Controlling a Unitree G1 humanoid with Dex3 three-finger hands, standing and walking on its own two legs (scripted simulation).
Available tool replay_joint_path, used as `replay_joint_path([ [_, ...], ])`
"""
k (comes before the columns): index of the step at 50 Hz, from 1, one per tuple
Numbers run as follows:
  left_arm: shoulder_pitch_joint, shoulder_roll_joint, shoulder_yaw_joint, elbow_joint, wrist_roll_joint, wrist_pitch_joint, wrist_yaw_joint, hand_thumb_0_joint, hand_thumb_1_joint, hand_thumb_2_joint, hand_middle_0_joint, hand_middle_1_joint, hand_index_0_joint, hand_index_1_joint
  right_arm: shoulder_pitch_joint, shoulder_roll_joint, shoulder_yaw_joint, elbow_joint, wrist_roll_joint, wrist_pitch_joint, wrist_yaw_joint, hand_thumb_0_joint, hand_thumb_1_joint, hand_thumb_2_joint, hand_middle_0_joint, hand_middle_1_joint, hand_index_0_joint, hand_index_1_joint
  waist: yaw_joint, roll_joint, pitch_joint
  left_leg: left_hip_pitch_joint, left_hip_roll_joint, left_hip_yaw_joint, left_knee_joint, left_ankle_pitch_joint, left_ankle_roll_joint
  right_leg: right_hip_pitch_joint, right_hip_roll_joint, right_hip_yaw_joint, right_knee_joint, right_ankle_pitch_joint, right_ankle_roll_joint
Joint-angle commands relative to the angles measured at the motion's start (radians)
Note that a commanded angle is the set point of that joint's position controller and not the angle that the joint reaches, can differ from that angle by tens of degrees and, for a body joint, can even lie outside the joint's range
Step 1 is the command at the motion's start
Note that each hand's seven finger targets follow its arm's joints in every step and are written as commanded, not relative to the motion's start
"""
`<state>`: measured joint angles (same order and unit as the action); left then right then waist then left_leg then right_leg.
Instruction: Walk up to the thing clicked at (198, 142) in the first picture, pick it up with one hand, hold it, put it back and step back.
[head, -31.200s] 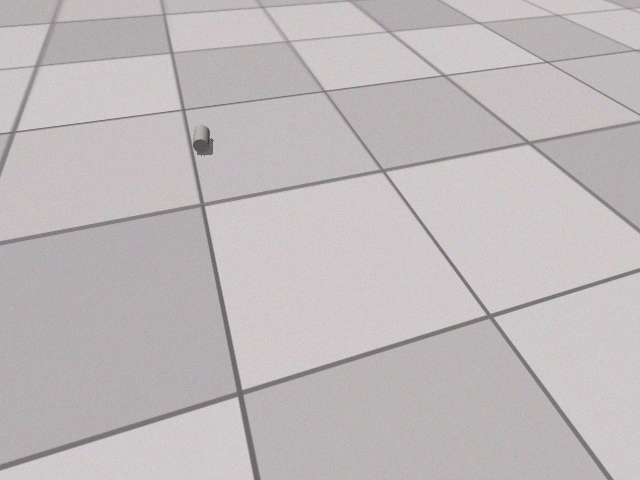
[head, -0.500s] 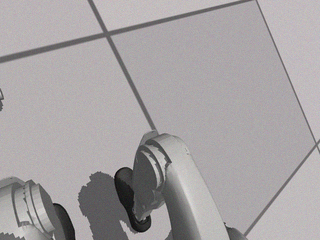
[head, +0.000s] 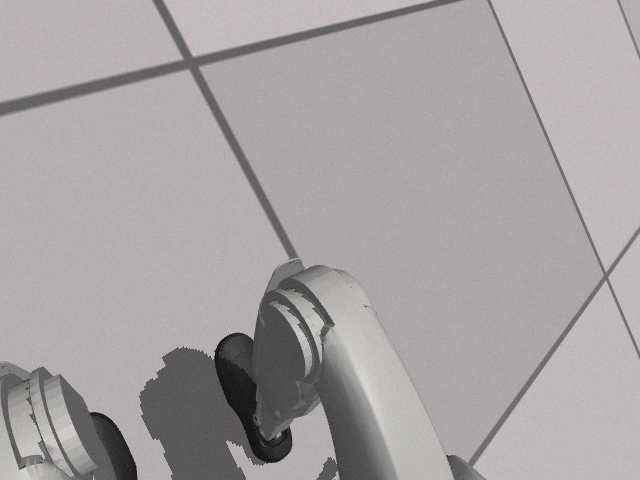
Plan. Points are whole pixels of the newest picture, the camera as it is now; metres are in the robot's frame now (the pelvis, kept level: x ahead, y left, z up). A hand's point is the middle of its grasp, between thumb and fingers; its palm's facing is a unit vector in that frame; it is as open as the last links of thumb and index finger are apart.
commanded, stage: open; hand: left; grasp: from above
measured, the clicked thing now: out of the picture +0.48 +0.30 -0.27
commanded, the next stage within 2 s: withdraw in 0.98 s
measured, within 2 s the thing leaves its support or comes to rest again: rests again in 0.54 s
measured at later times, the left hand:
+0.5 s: hand out of the picture +0.47 +0.32 -0.24, palm faces -0.45 -0.11 -0.89, open 11.8 cm
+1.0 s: hand out of the picture +0.47 +0.32 -0.24, palm faces -0.47 -0.11 -0.88, open 13.3 cm
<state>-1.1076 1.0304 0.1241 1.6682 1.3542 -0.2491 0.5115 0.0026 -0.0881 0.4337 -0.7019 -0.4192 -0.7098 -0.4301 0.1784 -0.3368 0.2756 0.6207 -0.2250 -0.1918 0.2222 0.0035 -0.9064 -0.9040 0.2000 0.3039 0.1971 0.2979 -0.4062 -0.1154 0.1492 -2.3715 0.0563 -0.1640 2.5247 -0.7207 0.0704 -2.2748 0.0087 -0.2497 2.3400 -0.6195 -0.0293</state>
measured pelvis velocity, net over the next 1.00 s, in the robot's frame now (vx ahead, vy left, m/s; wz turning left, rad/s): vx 0.00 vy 0.00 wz -0.02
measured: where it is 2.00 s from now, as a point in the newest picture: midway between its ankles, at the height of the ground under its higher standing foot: (197, 462)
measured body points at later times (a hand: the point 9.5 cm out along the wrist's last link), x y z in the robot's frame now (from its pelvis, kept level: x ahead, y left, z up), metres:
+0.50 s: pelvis +0.00 +0.00 +0.00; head +0.28 +0.12 +0.32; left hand +0.49 +0.32 -0.19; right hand +0.04 -0.25 -0.05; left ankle +0.06 +0.11 -0.27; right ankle +0.12 -0.10 -0.27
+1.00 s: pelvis +0.00 +0.00 +0.00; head +0.28 +0.12 +0.33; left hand +0.49 +0.32 -0.19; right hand +0.03 -0.25 -0.05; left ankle +0.06 +0.11 -0.27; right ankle +0.12 -0.10 -0.27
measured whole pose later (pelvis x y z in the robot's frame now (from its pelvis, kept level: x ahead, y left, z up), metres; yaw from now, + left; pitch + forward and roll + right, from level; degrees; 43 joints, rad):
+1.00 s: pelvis +0.00 +0.00 +0.00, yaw -1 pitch +30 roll -15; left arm -1.11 1.06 0.10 1.65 1.33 -0.25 0.49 0.00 -0.40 0.97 -0.20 -0.90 -0.18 -0.91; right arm 0.16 -0.35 0.31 0.60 -0.23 -0.20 0.22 0.00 -0.90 -0.90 0.20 0.30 0.20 0.30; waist -0.41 -0.13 0.17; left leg -2.36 0.05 -0.19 2.52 -0.72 0.06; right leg -2.26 0.02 -0.27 2.32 -0.61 -0.03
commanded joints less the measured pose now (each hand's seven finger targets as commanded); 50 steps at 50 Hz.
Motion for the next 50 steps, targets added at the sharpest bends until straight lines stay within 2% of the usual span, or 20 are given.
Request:
replay_joint_path([
  [1, -0.285, 0.234, 0.008, -0.134, -0.015, -0.007, 0.047, 0.000, 0.741, 0.770, -1.096, -0.572, -1.086, -0.582, 0.215, -0.318, -0.089, 0.016, 0.004, -0.005, -0.008, 0.000, -0.902, -0.903, 0.200, 0.300, 0.200, 0.300, -0.052, 0.540, -0.637, 0.515, -0.009, -0.005, -0.264, 0.227, -0.051, 0.352, 0.066, -0.006, -0.189, 0.220, 0.000],
  [4, -0.276, 0.202, -0.018, -0.080, -0.021, 0.001, 0.046, 0.000, 0.741, 0.775, -1.101, -0.566, -1.088, -0.578, 0.212, -0.314, -0.076, 0.008, 0.003, -0.009, -0.006, 0.000, -0.903, -0.904, 0.200, 0.300, 0.200, 0.300, -0.070, 0.488, -0.606, 0.473, -0.009, 0.001, -0.242, 0.220, -0.041, 0.360, 0.069, -0.003, -0.192, 0.227, 0.006],
  [5, -0.275, 0.226, -0.007, -0.103, -0.024, -0.003, 0.048, 0.000, 0.746, 0.772, -1.100, -0.566, -1.089, -0.577, 0.214, -0.321, -0.075, 0.012, 0.005, -0.009, -0.007, 0.000, -0.901, -0.903, 0.200, 0.300, 0.200, 0.300, -0.066, 0.496, -0.621, 0.473, -0.011, 0.006, -0.244, 0.233, -0.039, 0.384, 0.071, -0.002, -0.201, 0.239, 0.009],
  [6, -0.278, 0.245, 0.000, -0.110, -0.024, -0.005, 0.054, 0.000, 0.666, 0.755, -1.020, -0.533, -1.009, -0.554, 0.213, -0.325, -0.076, 0.012, 0.006, -0.009, -0.010, 0.000, -0.893, -0.900, 0.201, 0.301, 0.200, 0.301, -0.050, 0.515, -0.639, 0.496, -0.008, 0.000, -0.249, 0.238, -0.046, 0.381, 0.070, -0.001, -0.197, 0.238, 0.003],
  [9, -0.279, 0.210, -0.024, -0.083, -0.016, 0.000, 0.052, 0.000, 0.426, 0.709, -0.780, -0.551, -0.769, -0.567, 0.211, -0.321, -0.071, 0.007, 0.001, -0.014, -0.006, 0.000, -0.895, -0.901, 0.201, 0.301, 0.201, 0.301, -0.071, 0.517, -0.620, 0.519, -0.004, -0.013, -0.250, 0.250, -0.052, 0.353, 0.068, -0.009, -0.183, 0.247, 0.005],
  [11, -0.297, 0.231, -0.018, -0.109, -0.025, -0.006, 0.058, 0.000, 0.266, 0.671, -0.649, -0.567, -0.640, -0.577, 0.199, -0.327, -0.072, 0.006, 0.004, -0.016, -0.008, 0.000, -0.895, -0.901, 0.201, 0.301, 0.201, 0.301, -0.060, 0.535, -0.619, 0.515, -0.003, -0.016, -0.260, 0.230, -0.053, 0.351, 0.071, -0.011, -0.191, 0.229, 0.002],
  [15, -0.297, 0.239, -0.019, -0.111, -0.023, -0.006, 0.062, 0.000, -0.038, 0.681, -0.513, -0.584, -0.500, -0.598, 0.202, -0.326, -0.065, 0.006, 0.002, -0.021, -0.007, 0.000, -0.894, -0.901, 0.201, 0.301, 0.201, 0.301, -0.063, 0.530, -0.623, 0.497, -0.004, -0.007, -0.256, 0.219, -0.049, 0.376, 0.074, -0.004, -0.194, 0.230, 0.004],
  [22, -0.284, 0.224, -0.026, -0.083, -0.026, 0.007, 0.062, 0.000, -0.251, 0.790, -0.344, -0.694, -0.326, -0.713, 0.193, -0.328, -0.064, 0.006, 0.002, -0.029, -0.008, 0.000, -0.895, -0.902, 0.201, 0.301, 0.201, 0.301, -0.067, 0.523, -0.609, 0.497, -0.002, -0.012, -0.251, 0.215, -0.050, 0.346, 0.069, -0.011, -0.192, 0.226, 0.004],
  [25, -0.278, 0.235, -0.019, -0.099, -0.030, 0.014, 0.050, 0.000, -0.272, 0.800, -0.318, -0.728, -0.303, -0.743, 0.199, -0.326, -0.061, 0.013, -0.001, -0.031, -0.002, 0.000, -0.896, -0.902, 0.201, 0.301, 0.201, 0.301, -0.066, 0.557, -0.624, 0.530, 0.001, -0.014, -0.250, 0.260, -0.057, 0.356, 0.066, -0.010, -0.188, 0.254, 0.005],
  [27, -0.251, 0.268, 0.000, -0.121, -0.034, 0.019, 0.052, 0.000, -0.292, 0.835, -0.305, -0.759, -0.288, -0.776, 0.190, -0.330, -0.066, 0.008, 0.005, -0.025, -0.004, 0.000, -0.896, -0.903, 0.201, 0.301, 0.201, 0.301, -0.036, 0.562, -0.655, 0.529, -0.001, -0.011, -0.261, 0.264, -0.056, 0.391, 0.073, -0.008, -0.194, 0.256, 0.001],
  [30, -0.260, 0.249, 0.001, -0.124, -0.038, 0.026, 0.039, 0.000, -0.325, 0.864, -0.271, -0.788, -0.254, -0.805, 0.199, -0.330, -0.065, 0.008, 0.003, -0.024, 0.003, 0.000, -0.897, -0.903, 0.201, 0.301, 0.201, 0.301, -0.052, 0.575, -0.620, 0.523, 0.001, -0.014, -0.258, 0.267, -0.061, 0.352, 0.065, -0.010, -0.189, 0.248, -0.002],
  [33, -0.271, 0.275, 0.020, -0.173, -0.049, 0.022, 0.035, 0.000, -0.359, 0.889, -0.245, -0.809, -0.227, -0.827, 0.205, -0.329, -0.070, 0.007, 0.008, -0.015, -0.002, 0.000, -0.895, -0.902, 0.201, 0.301, 0.201, 0.301, -0.042, 0.585, -0.679, 0.536, -0.001, -0.008, -0.261, 0.278, -0.057, 0.398, 0.068, -0.006, -0.196, 0.262, -0.002],
  [34, -0.231, 0.259, 0.016, -0.136, -0.051, 0.026, 0.032, 0.000, -0.374, 0.893, -0.227, -0.821, -0.210, -0.838, 0.198, -0.330, -0.074, 0.002, 0.010, -0.012, -0.004, 0.000, -0.895, -0.902, 0.201, 0.301, 0.201, 0.301, -0.032, 0.567, -0.668, 0.531, -0.003, -0.009, -0.262, 0.276, -0.057, 0.392, 0.071, -0.009, -0.193, 0.259, -0.003],
  [35, -0.223, 0.230, -0.003, -0.104, -0.048, 0.028, 0.025, 0.000, -0.389, 0.905, -0.215, -0.824, -0.196, -0.842, 0.203, -0.325, -0.071, 0.002, 0.009, -0.011, -0.001, 0.000, -0.894, -0.902, 0.201, 0.301, 0.201, 0.301, -0.050, 0.548, -0.626, 0.501, -0.003, -0.008, -0.257, 0.263, -0.055, 0.378, 0.071, -0.010, -0.192, 0.248, -0.003],
  [37, -0.253, 0.233, -0.004, -0.154, -0.051, 0.016, 0.019, 0.000, -0.390, 0.941, -0.207, -0.856, -0.188, -0.875, 0.213, -0.326, -0.069, 0.003, 0.007, -0.007, -0.002, 0.000, -0.892, -0.901, 0.201, 0.301, 0.201, 0.301, -0.061, 0.541, -0.640, 0.519, -0.001, -0.014, -0.254, 0.289, -0.055, 0.388, 0.071, -0.016, -0.197, 0.264, 0.000],
  [38, -0.270, 0.261, 0.013, -0.184, -0.055, 0.009, 0.022, 0.000, -0.402, 0.947, -0.197, -0.863, -0.178, -0.882, 0.216, -0.336, -0.074, 0.005, 0.008, -0.004, -0.006, 0.000, -0.891, -0.901, 0.201, 0.301, 0.201, 0.301, -0.046, 0.563, -0.674, 0.534, -0.003, -0.013, -0.256, 0.296, -0.057, 0.404, 0.070, -0.014, -0.201, 0.267, -0.004],
  [43, -0.249, 0.234, -0.011, -0.138, -0.048, 0.001, 0.015, 0.000, -0.435, 0.983, -0.154, -0.924, -0.141, -0.937, 0.219, -0.328, -0.064, 0.005, 0.005, -0.002, -0.004, 0.000, -0.892, -0.901, 0.201, 0.301, 0.201, 0.301, -0.067, 0.531, -0.625, 0.512, -0.003, -0.010, -0.252, 0.273, -0.053, 0.393, 0.071, -0.013, -0.205, 0.255, 0.000],
  [45, -0.252, 0.258, 0.000, -0.154, -0.047, -0.004, 0.021, 0.000, -0.453, 1.019, -0.149, -0.935, -0.129, -0.955, 0.210, -0.328, -0.063, 0.005, 0.006, -0.001, -0.008, 0.000, -0.892, -0.901, 0.201, 0.301, 0.201, 0.301, -0.046, 0.545, -0.643, 0.511, -0.004, -0.003, -0.254, 0.267, -0.052, 0.407, 0.075, -0.010, -0.208, 0.252, -0.001],
  [49, -0.264, 0.243, -0.016, -0.137, -0.037, -0.008, 0.023, 0.000, -0.437, 1.037, -0.145, -0.961, -0.129, -0.977, 0.206, -0.334, -0.060, -0.003, 0.002, -0.004, -0.009, 0.000, -0.890, -0.900, 0.201, 0.301, 0.201, 0.301, -0.063, 0.537, -0.606, 0.515, 0.000, -0.016, -0.253, 0.250, -0.056, 0.360, 0.069, -0.014, -0.202, 0.230, -0.002],
  [50, -0.269, 0.257, -0.011, -0.157, -0.043, -0.011, 0.029, 0.000, -0.443, 1.019, -0.133, -0.969, -0.121, -0.979, 0.201, -0.327, -0.058, 0.000, 0.003, -0.003, -0.010, 0.000, -0.890, -0.900, 0.201, 0.301, 0.201, 0.301, -0.044, 0.547, -0.645, 0.512, -0.001, -0.008, -0.260, 0.247, -0.053, 0.402, 0.078, -0.011, -0.207, 0.235, -0.001],
])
